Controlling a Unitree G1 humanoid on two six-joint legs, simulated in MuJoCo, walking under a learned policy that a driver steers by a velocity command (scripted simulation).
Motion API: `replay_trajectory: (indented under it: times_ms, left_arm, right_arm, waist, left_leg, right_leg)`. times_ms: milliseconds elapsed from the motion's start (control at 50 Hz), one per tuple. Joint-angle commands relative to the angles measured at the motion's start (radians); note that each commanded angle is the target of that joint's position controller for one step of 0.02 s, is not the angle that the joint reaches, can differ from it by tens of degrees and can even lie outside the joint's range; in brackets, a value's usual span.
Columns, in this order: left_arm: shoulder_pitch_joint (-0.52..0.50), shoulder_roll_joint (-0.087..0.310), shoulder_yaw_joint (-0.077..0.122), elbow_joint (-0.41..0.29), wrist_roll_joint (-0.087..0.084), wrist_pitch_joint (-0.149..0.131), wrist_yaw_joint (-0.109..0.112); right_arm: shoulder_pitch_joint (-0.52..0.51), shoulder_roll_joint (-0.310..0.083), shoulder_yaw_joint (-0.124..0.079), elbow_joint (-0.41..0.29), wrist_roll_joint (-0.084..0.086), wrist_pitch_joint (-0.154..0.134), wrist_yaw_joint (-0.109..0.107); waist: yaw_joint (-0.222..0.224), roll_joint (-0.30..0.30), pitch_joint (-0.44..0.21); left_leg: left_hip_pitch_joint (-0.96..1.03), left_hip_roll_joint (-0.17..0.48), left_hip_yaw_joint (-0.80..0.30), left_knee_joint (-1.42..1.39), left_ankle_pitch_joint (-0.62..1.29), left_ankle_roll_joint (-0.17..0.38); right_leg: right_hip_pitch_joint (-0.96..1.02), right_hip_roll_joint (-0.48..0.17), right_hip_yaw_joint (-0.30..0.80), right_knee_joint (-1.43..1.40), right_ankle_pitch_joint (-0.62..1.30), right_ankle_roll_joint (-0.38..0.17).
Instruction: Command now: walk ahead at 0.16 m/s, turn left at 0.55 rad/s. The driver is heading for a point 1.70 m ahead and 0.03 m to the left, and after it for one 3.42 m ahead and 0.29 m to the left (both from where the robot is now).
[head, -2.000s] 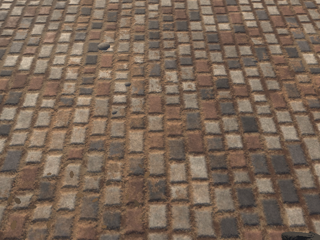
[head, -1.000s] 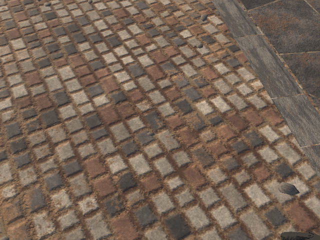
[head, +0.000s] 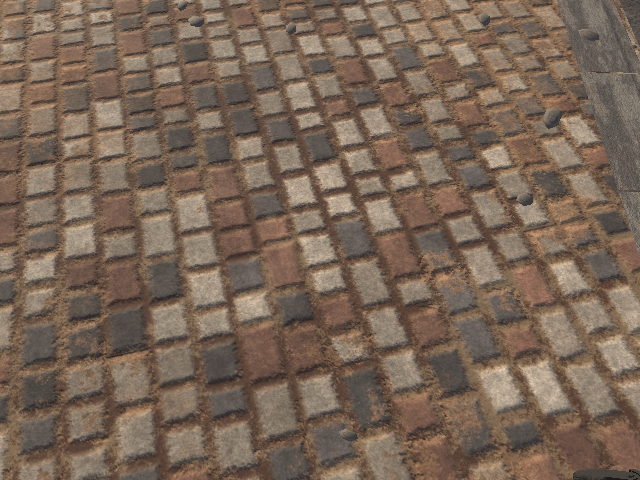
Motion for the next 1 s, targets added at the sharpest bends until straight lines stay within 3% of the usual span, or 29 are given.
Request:
replay_trajectory:
  times_ms: [20,40,60,80,100,140,180,260,320,380,420,440,460,480,500,520,560,580,620,660,680,700,780,1000]
  left_arm:
    - [0.071,0.138,0.011,-0.091,0.006,-0.028,-0.023]
    - [-0.011,0.143,0.012,-0.119,-0.016,-0.025,-0.022]
    - [-0.034,0.126,0.011,-0.11,-0.003,-0.017,-0.008]
    - [-0.044,0.136,0.016,-0.111,0.009,-0.004,0.005]
    - [-0.034,0.139,0.02,-0.111,0.01,0.01,0.006]
    - [-0.012,0.113,0.015,-0.106,0.015,0.02,0.01]
    - [-0.029,0.098,0.01,-0.109,0.018,0.024,0.017]
    - [-0.073,0.093,0.006,-0.115,0.01,0.034,0.018]
    - [-0.099,0.089,0.003,-0.125,0.007,0.029,0.011]
    - [-0.101,0.09,0.002,-0.132,0.004,0.014,-0.001]
    - [-0.055,0.072,0.0,-0.119,0.007,0.002,-0.015]
    - [-0.048,0.091,0.002,-0.121,0.02,-0.003,-0.02]
    - [-0.047,0.166,0.014,-0.134,0.041,-0.003,-0.017]
    - [-0.087,0.17,0.014,-0.118,0.055,0.002,-0.017]
    - [-0.127,0.111,-0.001,-0.141,0.049,-0.002,-0.017]
    - [-0.133,0.105,-0.002,-0.139,0.037,-0.003,-0.015]
    - [-0.148,0.119,-0.001,-0.134,0.011,-0.003,-0.01]
    - [-0.151,0.108,-0.006,-0.13,0.008,0.0,-0.009]
    - [-0.097,0.089,-0.012,-0.112,0.01,0.003,-0.016]
    - [-0.039,0.09,-0.015,-0.109,0.022,-0.009,-0.031]
    - [-0.049,0.091,-0.015,-0.108,0.021,-0.011,-0.034]
    - [-0.08,0.095,-0.015,-0.11,0.017,-0.009,-0.034]
    - [-0.089,0.069,-0.022,-0.108,0.017,0.006,-0.027]
    - [-0.084,0.056,-0.024,-0.05,0.014,0.011,-0.017]
  right_arm:
    - [0.199,-0.245,-0.071,-0.073,-0.008,0.0,-0.013]
    - [0.144,-0.199,-0.057,-0.078,0.003,-0.002,-0.012]
    - [0.104,-0.166,-0.05,-0.073,0.018,0.002,-0.017]
    - [0.071,-0.143,-0.043,-0.077,0.023,0.009,-0.025]
    - [0.056,-0.143,-0.042,-0.085,0.009,0.016,-0.03]
    - [0.045,-0.159,-0.048,-0.094,-0.006,0.019,-0.039]
    - [0.058,-0.174,-0.055,-0.093,-0.002,0.023,-0.052]
    - [0.041,-0.167,-0.051,-0.104,0.004,0.045,-0.075]
    - [0.045,-0.151,-0.043,-0.099,-0.005,0.054,-0.074]
    - [0.06,-0.135,-0.032,-0.089,-0.009,0.06,-0.065]
    - [0.048,-0.113,-0.017,-0.084,0.0,0.065,-0.062]
    - [0.086,-0.09,-0.009,-0.07,0.002,0.063,-0.062]
    - [0.137,-0.056,0.001,-0.069,-0.013,0.057,-0.061]
    - [0.133,-0.072,-0.008,-0.087,-0.004,0.049,-0.059]
    - [0.097,-0.124,-0.019,-0.08,-0.016,0.043,-0.061]
    - [0.064,-0.129,-0.026,-0.081,-0.01,0.043,-0.06]
    - [0.058,-0.084,-0.017,-0.067,-0.015,0.056,-0.059]
    - [0.069,-0.051,-0.008,-0.055,-0.012,0.058,-0.054]
    - [0.062,-0.037,-0.002,-0.045,-0.012,0.059,-0.049]
    - [0.049,-0.1,-0.013,-0.051,-0.009,0.064,-0.054]
    - [0.067,-0.097,-0.018,-0.034,-0.007,0.065,-0.052]
    - [0.072,-0.073,-0.012,-0.031,-0.01,0.062,-0.049]
    - [0.064,-0.066,-0.007,-0.011,-0.013,0.047,-0.052]
    - [0.093,-0.052,0.001,0.041,-0.009,0.035,-0.07]
  waist:
    - [-0.102,0.079,-0.503]
    - [-0.09,0.048,-0.372]
    - [-0.059,-0.031,-0.264]
    - [-0.038,-0.009,-0.211]
    - [-0.014,0.027,-0.193]
    - [0.0,0.057,-0.2]
    - [-0.007,0.057,-0.217]
    - [-0.027,0.087,-0.219]
    - [-0.049,0.122,-0.194]
    - [-0.062,0.134,-0.184]
    - [-0.024,0.124,-0.176]
    - [-0.025,0.089,-0.164]
    - [-0.068,-0.088,-0.175]
    - [-0.108,-0.282,-0.123]
    - [-0.072,-0.244,-0.119]
    - [-0.061,-0.219,-0.118]
    - [-0.057,-0.201,-0.115]
    - [-0.068,-0.19,-0.118]
    - [-0.052,-0.174,-0.123]
    - [-0.007,-0.093,-0.13]
    - [-0.016,-0.046,-0.132]
    - [-0.034,-0.053,-0.121]
    - [-0.019,0.012,-0.099]
    - [-0.025,-0.007,-0.072]
  left_leg:
    - [0.776,0.371,-0.654,-0.175,0.569,0.327]
    - [0.661,0.319,-0.528,-0.194,0.444,0.274]
    - [0.527,0.262,-0.449,-0.217,0.338,0.217]
    - [0.413,0.231,-0.408,-0.239,0.283,0.191]
    - [0.32,0.203,-0.389,-0.263,0.251,0.177]
    - [0.253,0.179,-0.363,-0.273,0.29,0.177]
    - [0.252,0.169,-0.362,-0.265,0.282,0.173]
    - [0.239,0.145,-0.385,-0.27,-0.006,0.134]
    - [0.213,0.141,-0.403,-0.268,-0.105,0.126]
    - [0.244,0.16,-0.44,-0.224,-0.047,0.125]
    - [0.232,0.136,-0.433,-0.174,-0.01,0.089]
    - [0.2,0.099,-0.408,-0.139,-0.049,0.042]
    - [0.14,0.003,-0.306,0.01,-0.222,-0.025]
    - [0.098,-0.077,-0.171,0.045,-0.371,-0.071]
    - [0.143,-0.036,-0.164,0.115,-0.384,-0.104]
    - [0.149,-0.03,-0.149,0.124,-0.342,-0.114]
    - [0.184,-0.003,-0.133,0.065,-0.275,-0.134]
    - [0.241,0.003,-0.12,-0.004,-0.229,-0.134]
    - [0.327,0.004,-0.118,-0.123,-0.056,-0.123]
    - [0.378,0.048,-0.163,-0.087,0.094,-0.09]
    - [0.335,0.034,-0.158,-0.077,0.022,-0.073]
    - [0.315,0.033,-0.163,-0.095,-0.001,-0.068]
    - [0.284,0.044,-0.18,-0.122,0.003,-0.07]
    - [0.284,0.041,-0.178,-0.134,-0.039,-0.077]
  right_leg:
    - [-0.505,0.083,0.297,0.654,-0.163,0.021]
    - [-0.546,0.055,0.279,0.605,-0.073,0.003]
    - [-0.55,0.017,0.268,0.521,-0.005,0.007]
    - [-0.513,-0.004,0.27,0.447,0.039,0.011]
    - [-0.447,-0.003,0.267,0.413,0.068,0.011]
    - [-0.397,0.019,0.253,0.34,0.098,0.025]
    - [-0.4,0.031,0.259,0.257,0.124,0.041]
    - [-0.39,0.032,0.274,0.129,0.217,0.056]
    - [-0.336,0.028,0.263,0.039,0.222,0.052]
    - [-0.274,0.033,0.244,-0.075,0.185,0.029]
    - [-0.15,0.044,0.218,-0.293,0.3,-0.005]
    - [-0.075,0.001,0.254,-0.387,0.397,-0.033]
    - [-0.013,-0.171,0.417,-0.431,0.549,-0.099]
    - [-0.103,-0.266,0.551,-0.465,0.587,-0.229]
    - [-0.145,-0.273,0.564,-0.487,0.546,-0.263]
    - [-0.124,-0.236,0.527,-0.47,0.52,-0.24]
    - [-0.097,-0.186,0.456,-0.435,0.54,-0.196]
    - [-0.106,-0.155,0.412,-0.414,0.57,-0.175]
    - [-0.103,-0.095,0.356,-0.386,0.524,-0.125]
    - [-0.143,-0.041,0.322,-0.369,0.413,-0.08]
    - [-0.118,-0.017,0.279,-0.36,0.373,-0.063]
    - [-0.109,-0.013,0.265,-0.339,0.357,-0.057]
    - [-0.096,0.003,0.241,-0.312,0.365,-0.055]
    - [-0.094,0.016,0.232,-0.326,0.338,-0.039]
